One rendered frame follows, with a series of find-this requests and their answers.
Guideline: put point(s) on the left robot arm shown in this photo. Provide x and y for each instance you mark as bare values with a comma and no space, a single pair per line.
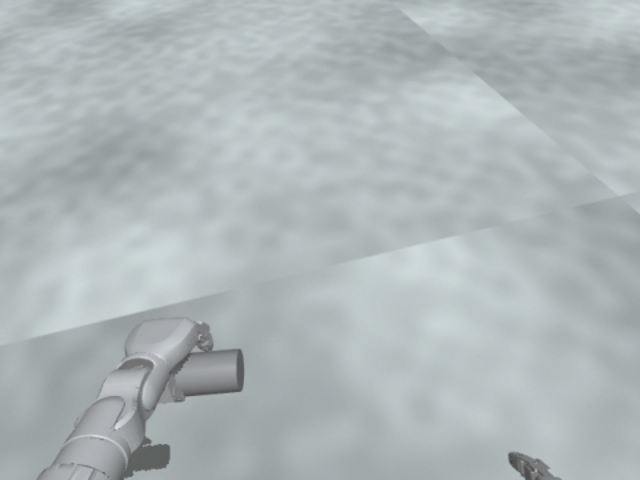
109,430

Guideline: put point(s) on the left robot hand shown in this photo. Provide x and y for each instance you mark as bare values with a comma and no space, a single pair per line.
170,339

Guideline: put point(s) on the right robot hand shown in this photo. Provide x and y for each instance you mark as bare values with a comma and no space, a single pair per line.
530,468

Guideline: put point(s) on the can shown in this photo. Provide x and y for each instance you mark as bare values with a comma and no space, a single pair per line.
212,372

